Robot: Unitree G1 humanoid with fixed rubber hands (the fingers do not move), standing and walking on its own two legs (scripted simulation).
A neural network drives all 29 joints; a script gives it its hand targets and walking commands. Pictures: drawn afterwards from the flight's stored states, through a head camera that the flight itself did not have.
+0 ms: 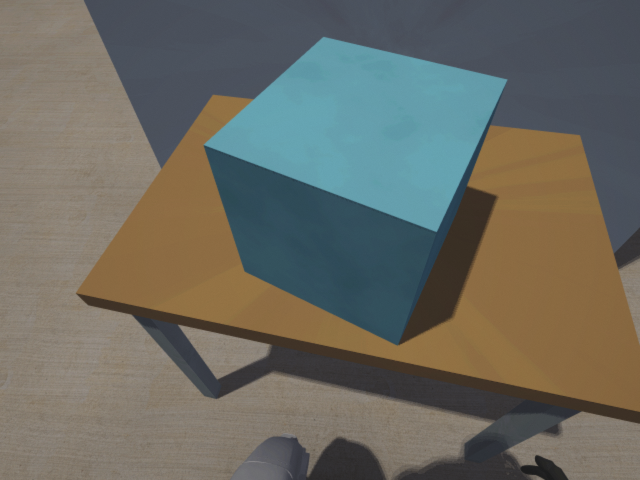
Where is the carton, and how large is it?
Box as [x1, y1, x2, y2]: [204, 37, 506, 345]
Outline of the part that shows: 323,37 204,144 204,147 244,270 397,345 454,217 506,82 506,79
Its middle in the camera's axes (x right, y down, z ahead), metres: +0.06 -0.07 +0.58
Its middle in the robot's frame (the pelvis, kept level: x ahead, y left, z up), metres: +0.50 -0.01 +0.05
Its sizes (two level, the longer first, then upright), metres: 0.289 0.275 0.267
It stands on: a table, 0.67 m high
